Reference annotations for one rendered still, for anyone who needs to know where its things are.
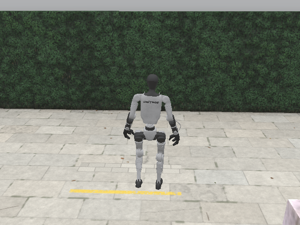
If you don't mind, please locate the robot right upper arm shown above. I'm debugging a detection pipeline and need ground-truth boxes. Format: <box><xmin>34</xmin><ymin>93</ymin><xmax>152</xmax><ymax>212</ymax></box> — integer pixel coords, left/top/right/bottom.
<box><xmin>161</xmin><ymin>95</ymin><xmax>173</xmax><ymax>121</ymax></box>

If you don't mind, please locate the robot thigh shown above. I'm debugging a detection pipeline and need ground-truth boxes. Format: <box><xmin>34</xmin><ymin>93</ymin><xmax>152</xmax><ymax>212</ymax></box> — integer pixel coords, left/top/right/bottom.
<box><xmin>134</xmin><ymin>130</ymin><xmax>143</xmax><ymax>158</ymax></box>
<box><xmin>156</xmin><ymin>131</ymin><xmax>166</xmax><ymax>162</ymax></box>

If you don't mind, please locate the robot right forearm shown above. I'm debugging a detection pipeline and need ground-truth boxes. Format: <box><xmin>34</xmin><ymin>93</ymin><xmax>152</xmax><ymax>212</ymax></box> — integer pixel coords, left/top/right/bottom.
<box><xmin>169</xmin><ymin>115</ymin><xmax>179</xmax><ymax>135</ymax></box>

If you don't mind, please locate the left robot thigh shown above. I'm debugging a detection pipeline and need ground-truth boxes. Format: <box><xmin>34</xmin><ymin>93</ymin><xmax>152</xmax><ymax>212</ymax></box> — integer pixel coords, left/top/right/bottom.
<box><xmin>134</xmin><ymin>130</ymin><xmax>143</xmax><ymax>158</ymax></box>

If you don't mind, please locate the right robot thigh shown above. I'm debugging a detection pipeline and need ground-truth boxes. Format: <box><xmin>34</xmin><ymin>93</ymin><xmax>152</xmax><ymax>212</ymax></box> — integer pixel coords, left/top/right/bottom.
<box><xmin>156</xmin><ymin>131</ymin><xmax>166</xmax><ymax>162</ymax></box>

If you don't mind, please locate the robot left forearm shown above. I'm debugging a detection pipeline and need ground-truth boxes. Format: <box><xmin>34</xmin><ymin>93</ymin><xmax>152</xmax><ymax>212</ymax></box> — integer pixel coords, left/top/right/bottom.
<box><xmin>125</xmin><ymin>112</ymin><xmax>134</xmax><ymax>130</ymax></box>

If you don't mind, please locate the robot right hand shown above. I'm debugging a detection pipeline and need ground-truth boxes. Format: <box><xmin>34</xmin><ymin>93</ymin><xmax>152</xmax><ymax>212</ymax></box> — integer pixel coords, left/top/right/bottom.
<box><xmin>169</xmin><ymin>134</ymin><xmax>180</xmax><ymax>146</ymax></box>

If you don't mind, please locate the robot left upper arm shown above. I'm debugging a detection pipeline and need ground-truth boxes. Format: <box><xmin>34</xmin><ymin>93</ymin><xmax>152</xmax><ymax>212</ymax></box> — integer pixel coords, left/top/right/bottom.
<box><xmin>129</xmin><ymin>94</ymin><xmax>142</xmax><ymax>119</ymax></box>

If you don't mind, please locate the robot left hand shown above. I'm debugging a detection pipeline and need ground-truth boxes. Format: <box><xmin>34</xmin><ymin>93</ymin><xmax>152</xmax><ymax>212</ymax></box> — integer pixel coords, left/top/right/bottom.
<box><xmin>123</xmin><ymin>129</ymin><xmax>134</xmax><ymax>139</ymax></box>

